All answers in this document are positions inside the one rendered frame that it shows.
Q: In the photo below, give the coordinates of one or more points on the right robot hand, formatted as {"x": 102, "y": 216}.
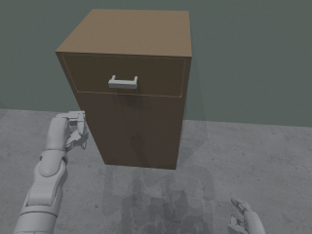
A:
{"x": 250, "y": 224}

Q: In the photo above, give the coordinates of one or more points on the left robot hand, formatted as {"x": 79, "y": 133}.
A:
{"x": 61, "y": 137}

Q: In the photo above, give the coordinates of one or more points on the robot left forearm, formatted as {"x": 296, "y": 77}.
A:
{"x": 40, "y": 209}

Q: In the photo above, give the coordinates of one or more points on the cabinet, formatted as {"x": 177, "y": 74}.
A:
{"x": 132, "y": 130}

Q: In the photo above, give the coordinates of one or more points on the handle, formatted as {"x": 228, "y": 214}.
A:
{"x": 122, "y": 84}

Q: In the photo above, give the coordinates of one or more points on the drawer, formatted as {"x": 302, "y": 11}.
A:
{"x": 155, "y": 76}

